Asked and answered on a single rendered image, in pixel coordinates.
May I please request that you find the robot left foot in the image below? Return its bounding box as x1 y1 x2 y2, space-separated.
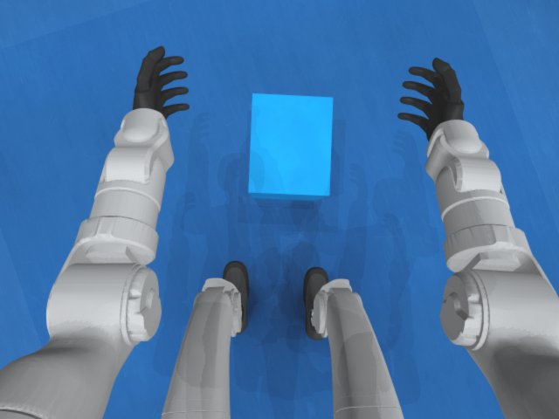
223 261 249 334

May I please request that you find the carton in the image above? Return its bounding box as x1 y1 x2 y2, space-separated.
248 93 333 201

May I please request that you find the robot left upper arm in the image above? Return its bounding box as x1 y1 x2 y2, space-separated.
0 263 162 419

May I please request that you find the right robot hand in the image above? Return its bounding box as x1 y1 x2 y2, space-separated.
397 58 465 141

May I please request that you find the right robot forearm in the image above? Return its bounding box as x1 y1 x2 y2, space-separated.
425 120 559 301

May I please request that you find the robot right upper arm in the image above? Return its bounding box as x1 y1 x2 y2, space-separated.
440 269 559 419

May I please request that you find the robot left thigh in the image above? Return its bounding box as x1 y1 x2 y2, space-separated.
161 286 242 419

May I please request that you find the left robot forearm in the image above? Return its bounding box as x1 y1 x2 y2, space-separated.
46 108 174 334

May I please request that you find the left robot hand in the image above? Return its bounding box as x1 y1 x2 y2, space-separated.
133 46 190 120

